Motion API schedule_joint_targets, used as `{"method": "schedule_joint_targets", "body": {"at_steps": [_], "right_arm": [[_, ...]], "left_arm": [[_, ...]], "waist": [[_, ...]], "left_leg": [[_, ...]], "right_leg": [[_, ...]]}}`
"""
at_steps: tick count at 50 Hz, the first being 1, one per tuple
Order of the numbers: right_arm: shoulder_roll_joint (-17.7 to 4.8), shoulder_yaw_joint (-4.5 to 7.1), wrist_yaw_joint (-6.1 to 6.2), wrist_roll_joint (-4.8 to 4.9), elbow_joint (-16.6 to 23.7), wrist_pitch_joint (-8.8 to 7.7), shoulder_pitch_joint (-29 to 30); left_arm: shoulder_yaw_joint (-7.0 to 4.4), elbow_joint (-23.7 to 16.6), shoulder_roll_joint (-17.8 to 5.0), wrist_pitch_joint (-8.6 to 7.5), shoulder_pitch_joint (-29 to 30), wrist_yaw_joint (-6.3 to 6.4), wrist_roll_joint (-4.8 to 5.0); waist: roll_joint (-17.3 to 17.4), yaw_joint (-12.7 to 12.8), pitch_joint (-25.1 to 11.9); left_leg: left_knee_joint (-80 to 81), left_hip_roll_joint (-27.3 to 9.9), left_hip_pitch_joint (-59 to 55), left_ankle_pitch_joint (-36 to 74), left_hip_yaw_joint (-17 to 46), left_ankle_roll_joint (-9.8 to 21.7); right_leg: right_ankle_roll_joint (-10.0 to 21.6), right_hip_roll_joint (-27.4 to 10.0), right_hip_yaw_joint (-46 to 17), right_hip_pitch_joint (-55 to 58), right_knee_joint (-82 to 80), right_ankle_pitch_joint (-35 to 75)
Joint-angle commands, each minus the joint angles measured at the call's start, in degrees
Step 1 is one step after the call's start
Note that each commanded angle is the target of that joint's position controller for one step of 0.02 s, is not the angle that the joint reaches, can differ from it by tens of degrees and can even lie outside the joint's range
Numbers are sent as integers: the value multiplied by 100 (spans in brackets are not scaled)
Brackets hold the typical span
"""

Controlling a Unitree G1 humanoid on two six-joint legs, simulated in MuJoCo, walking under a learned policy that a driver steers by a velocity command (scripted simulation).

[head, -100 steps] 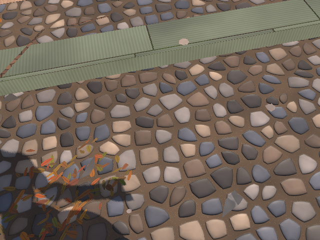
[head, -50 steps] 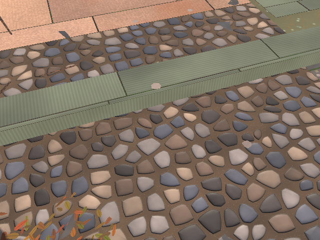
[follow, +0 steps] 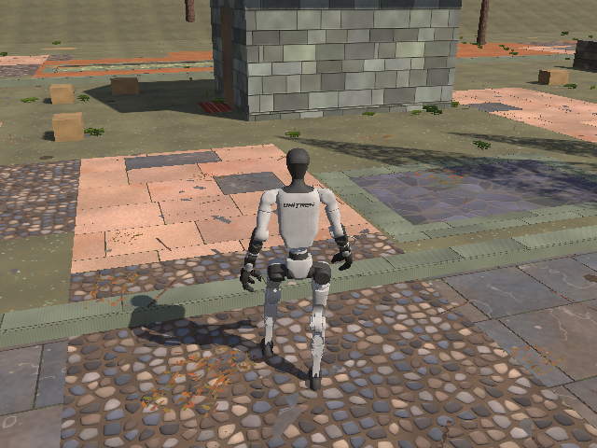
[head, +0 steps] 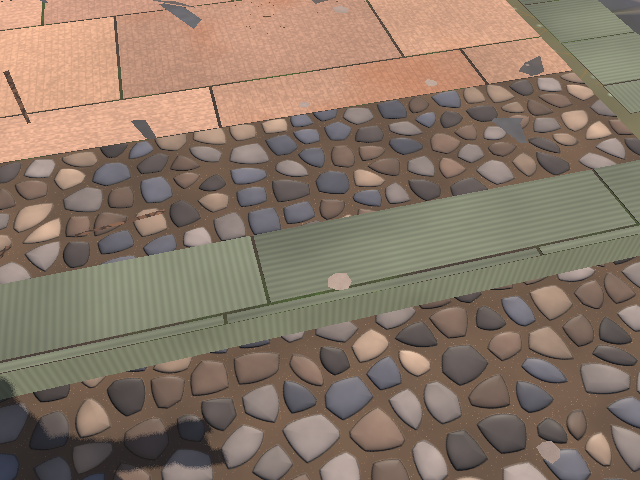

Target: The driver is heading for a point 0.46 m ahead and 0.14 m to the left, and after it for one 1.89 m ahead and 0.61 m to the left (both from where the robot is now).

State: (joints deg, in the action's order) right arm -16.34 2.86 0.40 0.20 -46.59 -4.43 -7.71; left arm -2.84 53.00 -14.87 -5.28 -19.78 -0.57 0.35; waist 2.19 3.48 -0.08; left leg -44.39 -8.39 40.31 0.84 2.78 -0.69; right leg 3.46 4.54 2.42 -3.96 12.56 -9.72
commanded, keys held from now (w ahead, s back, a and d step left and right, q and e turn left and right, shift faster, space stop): w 0.40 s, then w+q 0.60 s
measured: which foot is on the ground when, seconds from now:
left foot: up 0.00-0.16, down 0.18-0.72, up 0.74-1.00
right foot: down 0.00-0.18, up 0.20-0.70, down 0.72-1.00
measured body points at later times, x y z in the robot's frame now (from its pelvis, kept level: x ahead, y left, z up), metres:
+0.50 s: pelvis +0.28 +0.08 +0.00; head +0.30 +0.09 +0.45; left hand +0.44 +0.34 -0.11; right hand +0.29 -0.20 -0.12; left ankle +0.24 +0.16 -0.75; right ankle +0.42 -0.11 -0.68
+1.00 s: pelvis +0.54 +0.03 +0.00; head +0.56 +0.04 +0.45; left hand +0.52 +0.33 -0.12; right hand +0.76 -0.19 -0.11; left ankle +0.59 +0.22 -0.67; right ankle +0.54 -0.07 -0.75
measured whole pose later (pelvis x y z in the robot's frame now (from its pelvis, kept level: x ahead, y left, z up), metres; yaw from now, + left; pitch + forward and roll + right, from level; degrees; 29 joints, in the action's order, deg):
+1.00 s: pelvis +0.54 +0.03 +0.00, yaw +16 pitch +1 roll -2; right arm -17.7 4.5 0.4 1.2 -43.2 -1.7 -10.5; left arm -3.9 52.3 -15.7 -5.9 -15.1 0.1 -0.6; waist 3.0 2.9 1.3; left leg -58.6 -6.9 39.4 -10.2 2.7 -0.2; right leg 1.7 0.8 9.5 -5.8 15.0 -10.2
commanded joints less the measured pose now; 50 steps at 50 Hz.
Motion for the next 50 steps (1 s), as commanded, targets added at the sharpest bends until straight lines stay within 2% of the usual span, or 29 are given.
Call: {"method": "schedule_joint_targets", "body": {"at_steps": [1,4,6,7,8,9,10,11,12,13,14,16,19,22,26,30,33,34,35,36,37,38,39,40,41,42,44,48,50], "right_arm": [[-196,-10,-71,43,410,-88,499],[-281,-17,-177,83,609,-120,841],[-408,12,-233,87,676,-150,792],[-488,41,-243,86,651,-164,603],[-630,124,-232,75,532,-176,110],[-943,278,-185,65,255,-178,-849],[-1531,418,-146,-61,118,-159,-1735],[-1568,429,-191,-20,-10,-127,-2059],[-1050,276,-194,12,41,-142,-1877],[-882,214,-178,14,151,-145,-1384],[-768,172,-179,-27,228,-142,-973],[-522,104,-203,-95,259,-171,-624],[-621,139,-192,-35,133,-243,-707],[-697,161,-111,2,-43,-199,-1015],[-823,197,-12,62,-194,-118,-1330],[-861,239,39,122,-358,-44,-1626],[-960,310,92,117,-347,19,-1488],[-945,311,94,108,-317,46,-1387],[-795,254,88,66,-257,58,-1333],[-449,123,85,-46,-62,63,-1295],[173,-51,61,61,96,-33,-2071],[-420,72,60,194,-1,-79,-1933],[-786,181,61,258,106,-80,-1428],[-748,192,82,212,151,-53,-1179],[-683,217,91,147,193,-11,-1031],[-573,232,74,144,212,57,-1092],[-328,195,43,157,292,179,-1081],[-255,181,2,88,598,263,-617],[-178,146,-46,82,607,282,-541]], "left_arm": [[-200,-292,-1021,-56,130,71,71],[-215,-139,-1047,41,-133,73,102],[-238,-107,-1097,112,-144,76,101],[-251,-110,-1145,148,-89,79,98],[-239,-129,-1141,183,27,79,88],[-161,-160,-939,202,7,80,28],[3,-352,-468,131,-345,67,-57],[110,-302,-128,-3,-662,38,-30],[-42,-327,-767,-95,-219,0,134],[-77,-473,-920,-147,253,-13,213],[-75,-502,-879,-148,496,16,141],[-101,-477,-729,-33,451,31,58],[-66,-468,-503,112,457,48,21],[-65,-717,-477,92,1095,61,-64],[-20,-944,-363,-15,1940,0,-18],[-13,-1155,-450,-111,2524,-96,43],[-97,-1149,-713,-192,2291,-117,45],[-159,-1050,-829,-213,1906,-96,41],[-282,-831,-1069,-228,1123,-44,10],[-384,-695,-1433,-226,124,7,-84],[-485,-590,-1830,-133,-177,3,-106],[-333,-686,-1250,-117,-57,-4,-76],[-237,-748,-903,-119,295,14,-40],[-193,-766,-785,-116,628,14,-49],[-160,-740,-634,-110,880,3,-57],[-138,-717,-575,-125,1023,8,-105],[-173,-650,-612,-174,1117,12,-98],[-264,-521,-853,-195,1028,81,-94],[-267,-485,-890,-133,949,113,-100]], "waist": [[-401,-14,402],[-434,72,452],[-531,-26,378],[-612,-157,282],[-610,-468,7],[-466,-864,-652],[484,-949,-1658],[1610,-860,-2122],[970,-968,-1631],[639,-866,-931],[253,-714,-574],[301,-393,-278],[212,-258,-112],[60,-380,96],[115,-629,273],[203,-737,388],[345,-487,247],[386,-264,45],[301,76,-480],[-235,443,-1421],[-2016,49,-2133],[-1640,180,-1975],[-1186,190,-1172],[-793,41,-750],[-718,-89,-417],[-876,-256,-270],[-854,-361,-112],[-565,-354,84],[-628,-308,48]], "left_leg": [[783,166,-512,547,-190,-57],[1244,238,-397,159,-137,72],[1450,323,-606,-312,-168,227],[1533,418,-924,-534,-261,308],[1697,599,-1632,-651,-430,435],[1632,581,-3001,-601,-393,635],[1543,-772,-5179,-778,1443,1285],[2508,-1445,-6203,-1862,3718,1803],[2717,-1313,-5905,-2415,3532,1578],[2792,-1156,-5150,-2059,2713,1383],[2932,-936,-4408,-1468,2124,1314],[3290,-602,-3513,-702,1405,1251],[3615,-486,-3224,16,855,1363],[3733,-390,-3321,422,590,1376],[3745,-144,-3263,54,346,1212],[3383,-366,-3713,-95,662,1165],[2913,-527,-3928,229,950,1017],[2510,-415,-3885,706,913,933],[1628,-72,-3602,1093,727,780],[-54,375,-2593,-22,442,576],[-1942,1198,-359,-3232,-23,224],[-2775,861,207,-3500,565,234],[-2907,618,466,-2988,509,279],[-2797,358,275,-2509,369,255],[-2563,203,92,-2204,333,229],[-2427,51,-197,-1987,356,220],[-2301,-33,-364,-1803,259,164],[-1580,-54,-19,-1016,243,24],[-1237,13,-162,-626,5,8]], "right_leg": [[891,-1533,-741,-630,-695,343],[814,-1786,-811,42,-359,391],[714,-1938,-904,370,-74,619],[647,-1951,-904,456,164,1047],[525,-1776,-736,438,792,1979],[352,-1427,-447,60,2020,2469],[2,-827,-39,-1700,4208,1123],[-180,-55,-460,-3296,5539,-2266],[-78,-402,-961,-3946,6150,-2204],[12,-714,-783,-4154,6107,-1638],[5,-968,-664,-3940,5823,-1114],[-53,-1248,-682,-3333,5312,-571],[-210,-1292,-601,-3326,4857,-167],[-384,-1265,-556,-3677,3867,588],[-484,-936,-392,-3248,2348,1528],[-434,-788,-523,-3085,1637,1475],[-292,-712,-561,-2479,1392,957],[-192,-632,-451,-1900,1262,779],[-11,-655,-408,-736,1249,775],[336,-1599,-1297,975,1520,755],[1156,-2935,-3755,2846,1006,-194],[1102,-2840,-4218,2568,599,-1067],[835,-2652,-3272,1828,484,-1075],[711,-2435,-2598,1064,342,-591],[662,-2243,-2112,451,149,-140],[628,-2112,-1700,19,-43,100],[723,-2051,-1168,-375,-357,492],[807,-2060,-347,-359,-577,1156],[741,-1977,63,-225,-559,1175]]}}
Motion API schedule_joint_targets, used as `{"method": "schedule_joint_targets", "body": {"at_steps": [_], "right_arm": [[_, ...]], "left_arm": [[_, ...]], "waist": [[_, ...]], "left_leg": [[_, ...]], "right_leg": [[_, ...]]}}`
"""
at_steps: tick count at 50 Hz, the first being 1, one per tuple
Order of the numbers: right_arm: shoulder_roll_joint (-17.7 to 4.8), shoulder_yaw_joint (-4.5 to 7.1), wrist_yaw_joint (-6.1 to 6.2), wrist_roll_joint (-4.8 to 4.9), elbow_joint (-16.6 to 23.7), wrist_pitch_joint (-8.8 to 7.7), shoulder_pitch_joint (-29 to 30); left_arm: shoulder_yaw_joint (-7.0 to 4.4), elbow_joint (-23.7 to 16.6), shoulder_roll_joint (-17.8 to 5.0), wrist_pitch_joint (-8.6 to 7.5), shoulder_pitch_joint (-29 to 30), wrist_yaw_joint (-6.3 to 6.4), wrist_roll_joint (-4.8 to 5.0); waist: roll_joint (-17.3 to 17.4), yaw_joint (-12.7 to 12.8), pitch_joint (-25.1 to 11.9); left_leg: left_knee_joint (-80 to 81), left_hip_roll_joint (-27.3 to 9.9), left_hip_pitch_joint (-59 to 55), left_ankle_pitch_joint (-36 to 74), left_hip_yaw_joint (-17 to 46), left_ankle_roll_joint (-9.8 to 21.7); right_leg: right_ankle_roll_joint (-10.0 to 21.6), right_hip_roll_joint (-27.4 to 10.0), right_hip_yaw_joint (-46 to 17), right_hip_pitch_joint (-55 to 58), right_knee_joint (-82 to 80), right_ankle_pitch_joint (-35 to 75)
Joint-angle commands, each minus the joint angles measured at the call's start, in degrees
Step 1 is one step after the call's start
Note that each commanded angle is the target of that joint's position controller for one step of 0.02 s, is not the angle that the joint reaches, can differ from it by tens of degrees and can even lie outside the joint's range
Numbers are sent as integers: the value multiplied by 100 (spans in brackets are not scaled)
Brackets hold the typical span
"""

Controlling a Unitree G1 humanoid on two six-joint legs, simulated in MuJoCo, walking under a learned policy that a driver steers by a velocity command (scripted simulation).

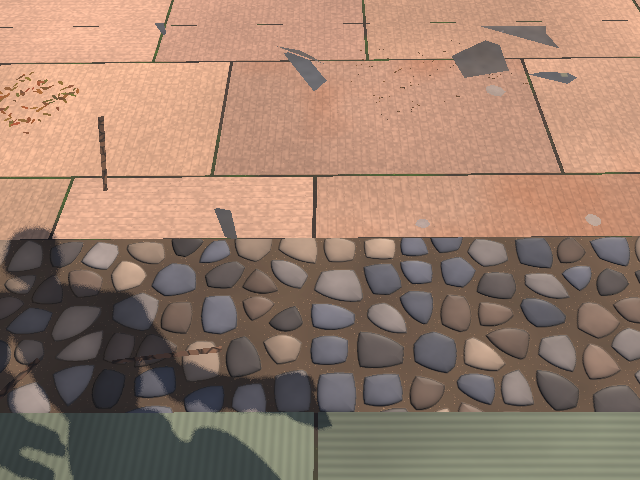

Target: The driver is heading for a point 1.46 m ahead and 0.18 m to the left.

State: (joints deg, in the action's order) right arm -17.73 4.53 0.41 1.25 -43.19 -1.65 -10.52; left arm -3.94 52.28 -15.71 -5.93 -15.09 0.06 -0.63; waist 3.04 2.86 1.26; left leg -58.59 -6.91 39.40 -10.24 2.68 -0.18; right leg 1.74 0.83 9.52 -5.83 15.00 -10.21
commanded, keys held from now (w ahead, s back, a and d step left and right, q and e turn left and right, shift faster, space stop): w+q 0.34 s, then w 0.66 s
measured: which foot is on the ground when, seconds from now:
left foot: up 0.00-0.22, down 0.24-0.68, up 0.70-1.00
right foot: down 0.00-0.22, up 0.24-0.66, down 0.68-1.00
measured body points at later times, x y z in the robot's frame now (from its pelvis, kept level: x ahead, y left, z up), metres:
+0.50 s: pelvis +0.26 +0.08 +0.00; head +0.28 +0.11 +0.44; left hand +0.39 +0.33 -0.11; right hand +0.29 -0.17 -0.13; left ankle +0.18 +0.14 -0.75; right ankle +0.36 -0.02 -0.48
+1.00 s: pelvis +0.54 +0.13 +0.10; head +0.55 +0.12 +0.55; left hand +0.45 +0.35 -0.04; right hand +0.80 -0.02 +0.00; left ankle +0.60 +0.33 -0.55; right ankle +0.53 +0.05 -0.65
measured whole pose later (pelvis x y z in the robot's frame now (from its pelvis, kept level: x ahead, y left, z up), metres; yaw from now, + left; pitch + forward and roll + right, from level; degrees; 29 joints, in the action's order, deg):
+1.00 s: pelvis +0.54 +0.13 +0.10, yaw +19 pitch +3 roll +0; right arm -12.7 0.6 -0.7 0.4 -41.0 -3.6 -6.5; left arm -0.4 53.7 -10.7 -5.6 -24.9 -0.7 -0.2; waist 2.2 2.3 -2.7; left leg -60.6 -5.2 44.6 -1.4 2.9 2.4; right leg 3.7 1.8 6.1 -8.3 18.4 -12.9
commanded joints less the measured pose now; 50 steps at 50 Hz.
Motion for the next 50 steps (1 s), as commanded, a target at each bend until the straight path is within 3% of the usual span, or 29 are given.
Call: {"method": "schedule_joint_targets", "body": {"at_steps": [1,6,9,10,11,12,13,14,15,16,17,19,21,22,24,27,29,32,34,35,36,37,38,39,41,43,45,47,50], "right_arm": [[-44,-31,-76,-15,324,15,-95],[61,-126,-235,-42,777,131,749],[-290,32,-304,-71,865,160,596],[-371,123,-309,-69,808,158,205],[-469,247,-290,-80,569,162,-718],[-817,391,-178,-55,243,199,-1551],[-1588,421,-70,-112,260,208,-1483],[-1502,400,-138,-239,469,104,-1792],[-1139,356,-176,-193,254,49,-1935],[-844,268,-151,-79,116,33,-1788],[-554,137,-149,-110,198,19,-1390],[-101,-77,-139,-226,141,39,-1166],[-9,-155,-129,-210,-161,85,-1365],[5,-201,-120,-220,-272,97,-1437],[78,-298,-43,-201,-377,138,-1338],[-11,-279,166,-127,-468,-20,-1575],[-357,-191,200,-16,-686,-60,-1641],[-426,-210,164,-131,-917,50,-2011],[-575,-147,176,-198,-744,35,-1381],[115,-246,107,-173,-637,-76,-2088],[442,-313,-113,-324,-747,-232,-2031],[111,-158,-293,-166,-702,-323,-1777],[96,-179,-321,-52,-337,-320,-938],[208,-232,-286,-35,50,-285,-302],[490,-340,-239,13,157,-202,-548],[484,-389,-174,40,125,-136,-785],[236,-328,-112,-82,209,-129,-491],[160,-315,-87,-137,334,-194,-32],[340,-367,-112,-56,537,-277,824]], "left_arm": [[-157,-415,-827,-38,449,57,14],[-182,-377,-1025,241,89,78,60],[-199,-533,-1180,366,157,84,187],[-235,-488,-1357,398,72,71,255],[-250,-486,-1430,399,298,50,357],[-148,-574,-1094,306,410,18,221],[149,-800,-50,120,180,-76,-212],[150,-866,-303,-107,76,-126,41],[67,-945,-532,-183,634,-119,316],[122,-1049,-392,-205,913,-96,285],[162,-1043,-289,-181,1061,-57,168],[198,-1080,-53,-16,804,-135,176],[344,-1163,355,123,629,-182,240],[414,-1314,446,151,726,-171,271],[615,-1902,603,118,1441,-170,151],[612,-2324,363,14,2056,-101,-121],[567,-2406,255,12,1982,-5,18],[382,-2348,-149,86,1249,-112,176],[205,-1980,-677,127,-252,-219,150],[43,-1650,-1126,115,-829,-247,-96],[28,-1347,-1082,179,-1374,-175,-157],[125,-1327,-597,159,-816,-71,-31],[210,-1200,-319,144,-403,-65,142],[306,-905,53,100,-354,-118,59],[405,-634,510,25,-27,-255,-82],[306,-450,284,-40,-76,-293,23],[257,-370,-3,-91,-116,-221,22],[225,-257,-165,-111,-406,-96,27],[164,-200,-366,-67,-846,47,89]], "waist": [[-685,-183,-1],[-588,71,241],[-691,-156,-176],[-848,-406,-493],[-833,-980,-817],[-352,-1335,-914],[1445,-567,-903],[656,-932,-2286],[-57,-1070,-1581],[-123,-916,-792],[-320,-733,-396],[176,-346,-52],[323,-224,86],[202,-186,236],[43,-173,506],[125,-343,-158],[428,-156,-345],[1136,257,-802],[1011,929,-1519],[-1266,497,-2417],[-2634,623,-2706],[-1756,375,-1813],[-1010,174,-606],[-393,-21,45],[-405,-568,125],[-405,-680,107],[-473,-672,36],[-690,-503,-26],[-654,-66,-65]], "left_leg": [[413,-138,-104,642,-39,-30],[783,-14,308,83,-417,165],[1417,661,-972,-419,-1083,388],[1893,916,-1681,-459,-1177,511],[3024,1059,-2916,388,-1164,750],[3533,824,-4491,1200,-529,916],[2684,-638,-5826,4196,1756,1338],[3510,-1595,-6384,3054,3771,2541],[3913,-1422,-6082,1804,3417,2480],[4019,-1153,-5463,869,2888,2157],[4032,-947,-4668,683,2526,1930],[4234,-716,-3493,828,2023,1849],[4273,-666,-3058,467,1721,1717],[4323,-642,-2809,159,1582,1614],[4510,-270,-1974,-449,1147,1342],[5634,-44,-1053,792,691,1441],[5696,-131,-2411,2437,369,1320],[4200,-568,-4838,7552,296,986],[2120,-466,-4671,8230,224,872],[22,472,-2582,5411,235,689],[-1825,1669,-1164,-750,983,524],[-3553,1558,-203,-1079,1470,488],[-3977,1221,405,-1119,922,601],[-4063,875,627,-922,538,788],[-3588,569,228,-220,569,940],[-2675,520,239,-67,568,816],[-1676,365,227,306,219,524],[-791,194,372,783,-59,258],[988,168,236,1352,-281,63]], "right_leg": [[882,-1580,-492,-36,-797,1182],[745,-1973,-216,926,-310,2110],[473,-1674,312,1045,902,5042],[407,-1671,287,1059,1723,5739],[252,-1561,341,670,2785,5655],[-80,-1227,266,-837,4343,3234],[-397,-383,-72,-3319,6605,-2562],[-499,-122,-1313,-4089,7560,-2446],[-469,-301,-1280,-4824,7711,-1928],[-381,-472,-1098,-5267,7637,-1613],[-364,-617,-1050,-5227,7807,-1429],[-374,-608,-843,-5234,9007,-1490],[-352,-666,-754,-6145,10319,-1715],[-328,-680,-770,-6555,10593,-1664],[-298,-708,-595,-6645,9618,-1156],[-338,-608,-112,-3824,6646,436],[-118,-446,-22,-3317,5194,301],[386,235,207,-3097,4335,-1014],[803,-30,-850,-1458,3360,-515],[1666,-1336,-3526,600,2284,-850],[2093,-2073,-6430,1424,219,-1142],[1922,-2329,-6519,712,66,-2058],[1622,-2222,-5531,-277,159,-2465],[1320,-1992,-4314,-1179,227,-2267],[816,-1293,-2560,-1823,162,-998],[836,-977,-1668,-1652,-22,-242],[932,-929,-1406,-1444,-444,248],[992,-930,-1210,-1047,-598,1002],[940,-994,-1156,-411,-733,1130]]}}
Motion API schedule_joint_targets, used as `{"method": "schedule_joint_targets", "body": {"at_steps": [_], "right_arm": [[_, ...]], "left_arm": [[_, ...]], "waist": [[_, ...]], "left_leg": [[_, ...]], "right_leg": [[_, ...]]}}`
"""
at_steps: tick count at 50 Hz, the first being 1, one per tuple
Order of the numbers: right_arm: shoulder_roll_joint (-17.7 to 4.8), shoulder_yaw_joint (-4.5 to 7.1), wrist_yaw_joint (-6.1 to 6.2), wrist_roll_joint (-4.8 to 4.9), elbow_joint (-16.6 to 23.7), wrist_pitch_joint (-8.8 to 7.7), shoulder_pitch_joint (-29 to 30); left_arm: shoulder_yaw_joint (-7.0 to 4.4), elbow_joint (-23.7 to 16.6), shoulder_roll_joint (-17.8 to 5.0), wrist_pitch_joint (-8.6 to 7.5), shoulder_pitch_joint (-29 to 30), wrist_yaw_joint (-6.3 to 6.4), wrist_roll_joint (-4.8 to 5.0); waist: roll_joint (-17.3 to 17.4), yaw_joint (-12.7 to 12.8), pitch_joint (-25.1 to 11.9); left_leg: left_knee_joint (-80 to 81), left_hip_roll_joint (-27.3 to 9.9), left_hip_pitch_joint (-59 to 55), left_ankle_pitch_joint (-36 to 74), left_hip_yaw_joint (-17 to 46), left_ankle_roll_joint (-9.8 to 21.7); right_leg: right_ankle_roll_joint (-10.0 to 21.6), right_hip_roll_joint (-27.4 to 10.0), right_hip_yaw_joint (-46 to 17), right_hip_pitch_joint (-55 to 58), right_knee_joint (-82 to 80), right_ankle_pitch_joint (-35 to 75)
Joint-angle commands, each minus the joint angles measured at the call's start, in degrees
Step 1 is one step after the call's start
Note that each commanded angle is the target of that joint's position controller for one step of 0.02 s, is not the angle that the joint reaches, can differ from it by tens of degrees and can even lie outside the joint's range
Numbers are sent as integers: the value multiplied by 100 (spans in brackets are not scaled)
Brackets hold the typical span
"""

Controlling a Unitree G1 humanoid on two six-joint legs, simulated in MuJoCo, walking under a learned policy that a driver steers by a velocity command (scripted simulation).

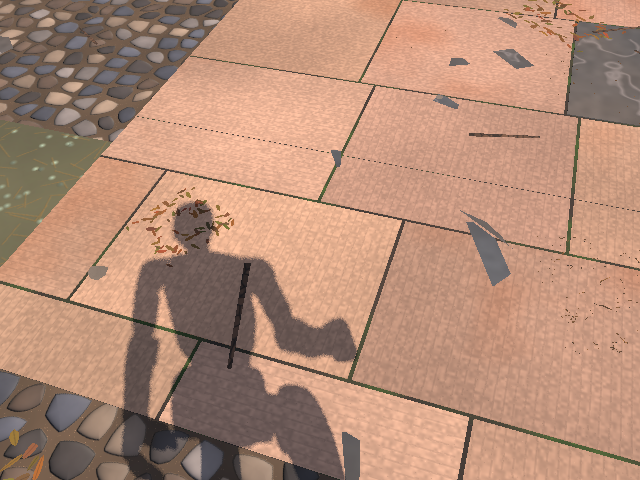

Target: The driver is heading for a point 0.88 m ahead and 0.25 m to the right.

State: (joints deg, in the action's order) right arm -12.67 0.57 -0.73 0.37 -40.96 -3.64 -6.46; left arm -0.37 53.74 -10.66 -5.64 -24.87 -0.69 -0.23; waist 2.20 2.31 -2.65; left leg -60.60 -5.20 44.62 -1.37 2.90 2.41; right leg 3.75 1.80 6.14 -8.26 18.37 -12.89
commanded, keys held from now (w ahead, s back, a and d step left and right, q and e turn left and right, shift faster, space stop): w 0.14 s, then w+e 0.86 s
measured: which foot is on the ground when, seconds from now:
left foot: up 0.00-0.22, down 0.24-0.78, up 0.80-1.00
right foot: down 0.00-0.24, up 0.26-0.76, down 0.78-1.00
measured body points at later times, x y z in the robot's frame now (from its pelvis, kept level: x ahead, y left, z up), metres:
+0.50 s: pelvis +0.29 +0.06 +0.00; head +0.30 +0.06 +0.45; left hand +0.46 +0.31 -0.11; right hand +0.30 -0.22 -0.12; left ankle +0.28 +0.15 -0.75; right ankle +0.34 -0.12 -0.66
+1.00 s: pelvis +0.55 -0.07 +0.00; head +0.57 -0.09 +0.44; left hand +0.74 +0.15 -0.11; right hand +0.60 -0.39 -0.10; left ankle +0.68 +0.08 -0.67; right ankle +0.53 -0.13 -0.75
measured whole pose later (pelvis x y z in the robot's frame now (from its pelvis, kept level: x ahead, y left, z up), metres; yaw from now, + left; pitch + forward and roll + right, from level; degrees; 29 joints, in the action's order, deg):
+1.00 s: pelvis +0.55 -0.07 +0.00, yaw -27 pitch +2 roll +0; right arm -16.4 3.8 0.6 -0.7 -41.4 -6.0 -5.6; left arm -4.6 42.4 -15.0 -2.8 -17.3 -0.7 0.6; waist 1.5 2.2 2.1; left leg -58.6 -6.2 36.3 -15.3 4.1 -2.5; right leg 6.2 6.4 -2.6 -14.1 22.0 -9.6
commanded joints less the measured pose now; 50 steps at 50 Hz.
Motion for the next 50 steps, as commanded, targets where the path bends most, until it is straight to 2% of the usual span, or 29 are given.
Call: {"method": "schedule_joint_targets", "body": {"at_steps": [1,3,7,9,10,11,12,13,14,15,16,17,19,22,26,30,33,36,37,38,39,40,41,42,43,44,45,47,50], "right_arm": [[-127,30,-19,69,367,-93,652],[-150,49,-76,108,433,-120,945],[-312,119,-201,133,565,-197,1307],[-501,205,-234,107,544,-255,1034],[-673,297,-214,73,411,-281,550],[-974,449,-148,40,135,-288,-364],[-1411,590,-52,-67,-75,-278,-1513],[-1811,673,-30,-143,-151,-234,-1826],[-1188,533,-5,-111,-116,-211,-1805],[-929,447,28,-62,-104,-221,-1418],[-771,393,32,-49,-87,-233,-1067],[-608,355,7,-63,-114,-257,-806],[-458,342,-21,-121,-178,-323,-572],[-642,427,8,-133,-305,-375,-546],[-870,499,108,-156,-416,-345,-652],[-1094,575,181,-75,-552,-257,-1016],[-1165,619,199,9,-674,-120,-1237],[-1399,685,242,74,-637,1,-1096],[-1476,703,256,92,-613,51,-1009],[-1465,685,260,117,-572,77,-885],[-1151,573,263,-47,-443,21,-999],[-441,340,185,-134,-95,-176,-1372],[-904,407,77,85,-7,-429,-773],[-990,417,40,252,119,-521,-375],[-939,403,84,151,90,-546,-355],[-1023,458,135,-23,28,-502,-355],[-1050,494,133,-72,28,-422,-458],[-920,487,137,-108,87,-289,-511],[-708,403,160,-145,267,-208,13]], "left_arm": [[-224,-348,-969,-75,21,138,67],[-281,-324,-1143,-9,-93,139,106],[-336,-177,-1160,115,-247,124,122],[-375,-162,-1220,160,-143,125,130],[-401,-189,-1301,184,22,123,133],[-382,-239,-1256,199,109,118,116],[-295,-450,-1054,168,263,116,24],[-56,-553,-210,63,-483,78,76],[-212,-450,-835,-28,-231,70,211],[-347,-639,-1199,-59,339,76,325],[-353,-707,-1139,-51,652,108,300],[-382,-737,-1064,-10,792,133,221],[-413,-709,-847,160,560,116,235],[-416,-833,-661,333,728,86,221],[-393,-1070,-629,329,1338,-20,169],[-308,-1390,-537,290,2253,-155,138],[-314,-1646,-599,302,2642,-238,149],[-456,-1737,-870,343,2297,-282,153],[-568,-1632,-1067,358,1733,-271,168],[-761,-1398,-1397,375,791,-211,164],[-947,-1232,-1957,436,27,-74,142],[-965,-1410,-2388,358,407,-78,174],[-821,-1475,-1902,318,168,-107,108],[-738,-1446,-1566,255,345,-102,81],[-673,-1497,-1354,212,756,-109,120],[-611,-1567,-1140,193,1123,-90,118],[-573,-1661,-1063,188,1305,-63,64],[-597,-1694,-1155,160,1309,-13,70],[-669,-1634,-1395,160,1063,100,103]], "waist": [[-583,105,361],[-634,249,451],[-695,323,740],[-785,57,596],[-823,-255,316],[-773,-664,-269],[-298,-1117,-1158],[1285,-791,-2038],[942,-962,-2084],[714,-905,-1134],[343,-733,-700],[218,-567,-310],[400,-255,-36],[202,-116,312],[67,-219,503],[-93,-575,708],[-17,-658,789],[306,-286,365],[363,53,58],[222,569,-413],[-564,745,-913],[-1792,43,-1536],[-1035,500,-1907],[-818,467,-1139],[-225,141,-573],[-196,-86,-319],[-278,-261,-180],[-306,-384,-91],[-381,-251,104]], "left_leg": [[1663,29,-357,490,-325,-244],[2311,92,-389,426,-381,-278],[3051,164,-452,137,-353,-75],[3324,320,-1102,-234,-346,103],[3510,486,-1837,-271,-458,216],[3483,515,-3214,-146,-482,380],[3116,-470,-5108,-16,509,736],[3640,-1949,-7116,-963,3155,1651],[4145,-1936,-6856,-1556,3693,1576],[4240,-1714,-6074,-1330,2679,1246],[4401,-1502,-5267,-826,1965,1083],[4631,-1283,-4604,-488,1425,981],[4989,-1001,-3896,-224,683,851],[5241,-990,-3500,378,11,871],[5336,-841,-3600,593,-740,780],[5307,-974,-4142,721,-1144,687],[4971,-1149,-4858,1285,-1323,585],[3932,-1165,-5172,3809,-1555,386],[3114,-1095,-5087,4417,-1624,305],[1862,-848,-4554,4111,-1744,100],[15,-526,-2960,1605,-1739,-180],[-2050,818,-516,-3102,-837,-535],[-2380,621,141,-3008,313,-387],[-2178,354,439,-2561,258,-244],[-1571,72,190,-2105,245,-206],[-1038,-114,-255,-1905,224,-238],[-809,-199,-648,-1779,236,-282],[-303,-188,-907,-1651,141,-431],[846,-35,-905,-792,9,-627]], "right_leg": [[735,-1177,-855,59,-1097,1341],[759,-1376,-907,508,-1068,1182],[710,-1723,-998,1202,-827,1511],[606,-1742,-1078,1321,-373,2503],[524,-1622,-997,1274,168,3336],[386,-1350,-825,837,1123,3672],[196,-1030,-643,-465,2778,2347],[-206,-35,-569,-2795,4856,-1220],[-197,-206,-1353,-3317,5647,-1889],[-164,-470,-1326,-3630,5814,-1420],[-187,-709,-1218,-3480,5677,-923],[-216,-835,-1195,-3310,5407,-599],[-225,-1005,-1227,-2846,5155,-230],[-309,-1058,-1227,-3064,4885,99],[-347,-1016,-1114,-3258,3578,1218],[-232,-901,-667,-3273,2448,1636],[-63,-784,-437,-3428,2024,1186],[262,-262,35,-2512,1934,323],[414,-18,149,-1783,1852,129],[630,214,99,-385,1390,496],[969,-656,-1339,1377,1339,768],[2218,-2001,-4829,3088,435,-40],[2110,-2094,-5266,3223,-177,-474],[1828,-1916,-4377,2639,-141,-209],[1588,-1644,-3646,1651,-138,387],[1442,-1430,-3118,862,-179,954],[1411,-1285,-2863,310,-311,1290],[1432,-1166,-2621,-219,-468,1743],[1293,-912,-2157,-629,-516,1960]]}}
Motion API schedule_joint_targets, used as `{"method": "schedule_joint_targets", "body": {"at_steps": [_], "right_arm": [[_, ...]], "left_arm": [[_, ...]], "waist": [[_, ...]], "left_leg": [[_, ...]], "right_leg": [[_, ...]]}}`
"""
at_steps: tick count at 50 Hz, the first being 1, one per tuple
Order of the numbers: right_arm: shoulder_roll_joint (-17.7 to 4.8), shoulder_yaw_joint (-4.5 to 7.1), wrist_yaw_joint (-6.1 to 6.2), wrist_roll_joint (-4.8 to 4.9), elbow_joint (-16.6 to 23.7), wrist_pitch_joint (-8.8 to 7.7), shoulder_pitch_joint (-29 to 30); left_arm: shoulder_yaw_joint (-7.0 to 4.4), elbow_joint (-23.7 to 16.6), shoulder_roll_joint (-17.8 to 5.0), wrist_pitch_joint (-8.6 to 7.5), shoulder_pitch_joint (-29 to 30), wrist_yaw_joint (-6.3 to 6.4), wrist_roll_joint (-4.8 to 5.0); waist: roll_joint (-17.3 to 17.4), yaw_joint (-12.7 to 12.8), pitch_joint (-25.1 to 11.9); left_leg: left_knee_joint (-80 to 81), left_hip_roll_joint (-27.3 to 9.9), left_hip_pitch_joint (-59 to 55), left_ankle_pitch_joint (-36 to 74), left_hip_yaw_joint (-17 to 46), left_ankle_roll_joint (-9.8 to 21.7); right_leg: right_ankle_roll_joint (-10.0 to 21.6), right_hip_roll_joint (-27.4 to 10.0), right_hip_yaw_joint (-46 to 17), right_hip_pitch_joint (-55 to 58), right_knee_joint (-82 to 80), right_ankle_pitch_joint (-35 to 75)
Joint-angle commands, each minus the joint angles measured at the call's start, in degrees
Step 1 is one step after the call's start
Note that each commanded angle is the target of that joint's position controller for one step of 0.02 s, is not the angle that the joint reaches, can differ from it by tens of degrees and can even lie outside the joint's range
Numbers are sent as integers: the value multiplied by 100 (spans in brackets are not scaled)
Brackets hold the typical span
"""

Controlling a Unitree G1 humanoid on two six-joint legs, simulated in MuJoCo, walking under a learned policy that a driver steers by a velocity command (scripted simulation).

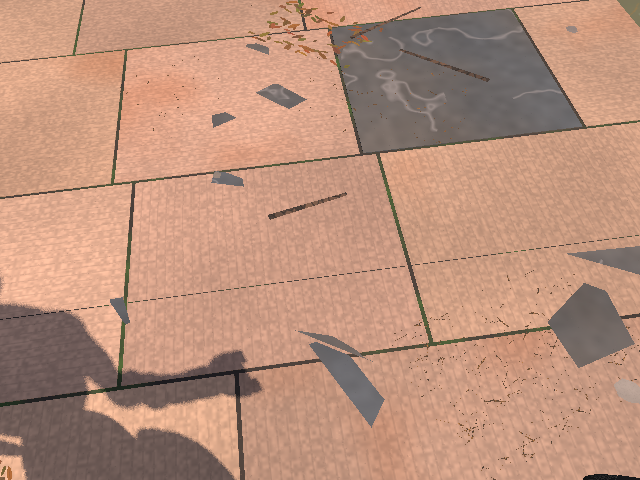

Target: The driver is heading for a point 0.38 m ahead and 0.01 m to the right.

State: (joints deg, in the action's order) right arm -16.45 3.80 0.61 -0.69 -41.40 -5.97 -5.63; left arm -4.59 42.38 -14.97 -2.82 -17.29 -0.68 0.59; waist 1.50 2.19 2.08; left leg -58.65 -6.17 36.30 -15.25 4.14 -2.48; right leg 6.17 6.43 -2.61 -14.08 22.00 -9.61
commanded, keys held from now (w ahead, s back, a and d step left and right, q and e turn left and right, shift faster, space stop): w+e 0.02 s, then e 0.18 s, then no key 0.80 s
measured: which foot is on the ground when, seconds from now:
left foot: up 0.00-0.20, down 0.22-1.00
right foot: down 0.00-0.24, up 0.26-0.54, down 0.56-1.00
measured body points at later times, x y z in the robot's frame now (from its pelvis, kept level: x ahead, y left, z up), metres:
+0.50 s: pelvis +0.18 +0.05 -0.01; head +0.22 +0.04 +0.44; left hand +0.39 +0.28 -0.11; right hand +0.27 -0.23 -0.12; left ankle +0.28 +0.14 -0.74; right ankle +0.16 -0.10 -0.71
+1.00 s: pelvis +0.23 +0.01 -0.01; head +0.24 +0.01 +0.44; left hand +0.40 +0.22 -0.13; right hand +0.27 -0.26 -0.14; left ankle +0.28 +0.14 -0.74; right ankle +0.18 -0.10 -0.74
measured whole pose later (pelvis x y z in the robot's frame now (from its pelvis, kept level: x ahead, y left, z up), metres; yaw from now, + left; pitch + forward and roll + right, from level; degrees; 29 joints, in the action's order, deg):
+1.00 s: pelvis +0.23 +0.01 -0.01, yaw -13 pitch -1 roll +1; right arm -13.1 1.9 0.7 -0.5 -51.2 -0.5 -9.7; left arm -2.0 42.5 -11.8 0.1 -13.0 1.1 -0.7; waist -0.3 -0.9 1.3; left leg -31.3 -1.2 16.0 -14.4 -0.5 -1.3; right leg 0.3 0.7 -2.4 -12.4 32.8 -19.5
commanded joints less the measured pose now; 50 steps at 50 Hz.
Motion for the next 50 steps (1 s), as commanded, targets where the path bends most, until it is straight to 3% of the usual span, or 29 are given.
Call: {"method": "schedule_joint_targets", "body": {"at_steps": [1,3,6,8,10,11,12,13,14,15,16,18,20,21,24,27,28,29,30,31,32,35,40,50], "right_arm": [[-270,50,15,-38,363,23,153],[-193,10,-22,-31,464,1,565],[-302,48,-91,43,585,-25,837],[-465,121,-131,48,601,-41,756],[-570,189,-141,17,520,-98,331],[-713,230,-118,-80,465,-137,-46],[-1032,270,-72,-213,469,-133,-608],[-1142,284,-108,-237,345,-43,-766],[-806,238,-117,-34,449,45,-546],[-428,121,-86,-10,563,126,-309],[-285,32,-79,-55,558,218,-96],[-280,-19,-73,-89,486,318,219],[-335,6,-80,-118,399,324,320],[-370,21,-78,-98,363,327,327],[-504,56,-63,-2,241,393,135],[-413,-18,-74,73,185,473,142],[-254,-84,-94,56,91,459,-59],[-120,-137,-124,-36,77,432,-165],[35,-152,-138,-54,61,407,-483],[-150,-127,-111,-119,10,416,-211],[-196,-102,-102,-105,-6,426,-127],[-248,-82,-54,-69,-161,452,-276],[-177,-90,-48,-23,-368,407,-320],[-249,-62,54,28,-770,505,-337]], "left_arm": [[-254,-476,-978,-106,229,122,41],[-270,-439,-1002,-34,120,163,55],[-293,-334,-1010,97,-187,206,87],[-280,-372,-922,174,-165,249,92],[-271,-539,-863,203,166,288,88],[-215,-635,-679,176,260,284,56],[-87,-805,-326,147,190,287,-77],[-26,-728,-241,127,-1144,244,12],[-128,-476,-888,180,-1338,228,49],[-198,-519,-1114,281,-617,244,72],[-194,-569,-1049,386,-210,291,49],[-146,-676,-782,514,16,301,9],[-27,-621,-399,500,-128,294,-25],[15,-599,-317,469,-106,290,-59],[39,-573,-388,440,83,245,-67],[30,-504,-394,468,109,177,-113],[33,-596,-475,468,246,177,-198],[-3,-725,-788,467,334,211,-265],[-12,-624,-857,467,624,203,-246],[70,-707,-468,420,815,160,-244],[114,-647,-342,371,815,144,-284],[103,-577,-438,244,655,158,-206],[110,-505,-370,225,482,203,-155],[92,-286,-270,211,408,191,-123]], "waist": [[-381,-150,-336],[-541,0,-252],[-735,135,-426],[-818,47,-538],[-918,-255,-675],[-784,-432,-989],[53,-561,-1761],[1737,0,-2591],[1137,-56,-2543],[696,-287,-1830],[311,-280,-1428],[430,-71,-788],[639,31,-779],[676,12,-887],[727,-131,-1182],[608,3,-940],[445,-31,-823],[-150,-182,-755],[-1175,-608,-669],[-1035,-411,-437],[-968,-393,-269],[-663,-349,-71],[-301,-278,-299],[-175,-306,-417]], "left_leg": [[1138,151,-169,1021,-128,-154],[2032,447,-531,1659,-227,-145],[2630,765,-892,1955,-197,-98],[2959,834,-997,1653,-29,10],[3413,796,-1506,1760,-36,212],[3598,473,-2264,2580,29,423],[3219,-714,-3739,4633,1023,832],[3204,-2112,-5188,5352,3098,2121],[3405,-2016,-4832,3568,3388,2142],[3502,-1565,-4272,2739,2517,1872],[3649,-1222,-3622,2153,1999,1672],[3999,-759,-2316,1877,1283,1495],[4092,-456,-1890,2377,687,1465],[4054,-442,-1903,2695,553,1507],[3975,-619,-2171,2415,621,1613],[3926,-429,-1714,542,552,1287],[3895,-279,-1426,-157,503,938],[3428,43,-1133,-754,169,562],[3313,488,-1720,-555,-412,280],[3179,489,-2185,-67,-410,130],[3184,485,-2274,133,-404,126],[3257,391,-2164,308,-279,260],[3191,369,-2234,721,-283,254],[3021,308,-2534,1240,-251,256]], "right_leg": [[936,-1247,-1160,-116,-842,1472],[704,-1019,-947,-296,-571,1847],[482,-1053,-1230,-62,-100,1933],[362,-1135,-1652,316,370,1778],[154,-1032,-1888,449,989,1753],[-73,-742,-1676,306,1684,1686],[-359,-321,-1153,-474,3245,-114],[-678,275,-928,-1843,4733,-3470],[-836,-239,-1032,-2152,5412,-3007],[-958,-386,-791,-2388,5619,-2577],[-1000,-514,-614,-2363,5456,-2281],[-1007,-703,-479,-1761,4689,-1999],[-1004,-689,-141,-1101,3636,-1850],[-997,-714,-56,-842,3155,-1764],[-932,-751,28,-341,2122,-1112],[-668,-627,207,497,718,-154],[-511,-835,-83,780,386,92],[-258,-1510,-830,913,138,384],[14,-1679,-1012,-57,12,-741],[-66,-1417,-898,-605,-204,-1664],[-225,-1265,-774,-763,-218,-1936],[-416,-1082,-557,-611,70,-1132],[-377,-1004,-447,-210,401,-147],[-401,-882,-290,-57,506,587]]}}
